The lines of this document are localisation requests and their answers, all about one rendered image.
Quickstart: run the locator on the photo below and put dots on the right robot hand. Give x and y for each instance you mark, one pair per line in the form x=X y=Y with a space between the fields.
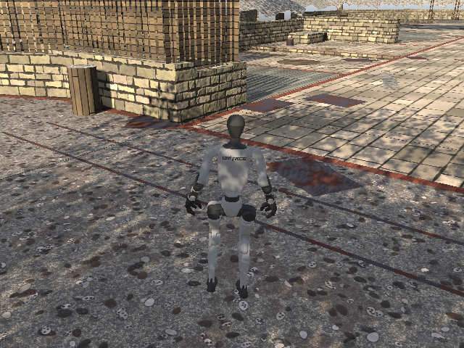
x=269 y=207

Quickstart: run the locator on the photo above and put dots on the robot left thigh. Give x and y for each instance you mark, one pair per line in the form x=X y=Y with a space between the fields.
x=214 y=212

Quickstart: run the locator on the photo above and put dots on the left robot shin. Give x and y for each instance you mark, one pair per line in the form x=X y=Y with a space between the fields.
x=212 y=258

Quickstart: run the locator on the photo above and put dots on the left robot forearm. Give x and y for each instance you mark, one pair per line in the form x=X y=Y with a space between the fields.
x=196 y=188

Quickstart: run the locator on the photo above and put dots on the right robot forearm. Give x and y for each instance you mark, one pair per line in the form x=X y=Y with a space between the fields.
x=268 y=192

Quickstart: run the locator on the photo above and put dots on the robot left upper arm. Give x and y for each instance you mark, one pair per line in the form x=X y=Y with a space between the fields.
x=212 y=151

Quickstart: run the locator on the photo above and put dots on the robot right upper arm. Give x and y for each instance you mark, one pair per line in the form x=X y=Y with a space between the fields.
x=257 y=155

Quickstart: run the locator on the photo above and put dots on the left robot hand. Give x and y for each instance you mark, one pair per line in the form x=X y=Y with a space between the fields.
x=190 y=204

